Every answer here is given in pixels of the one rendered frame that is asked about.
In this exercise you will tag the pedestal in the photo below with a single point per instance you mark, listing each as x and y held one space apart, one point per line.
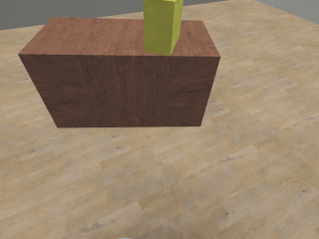
94 72

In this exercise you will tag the carton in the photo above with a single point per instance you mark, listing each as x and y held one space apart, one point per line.
162 20

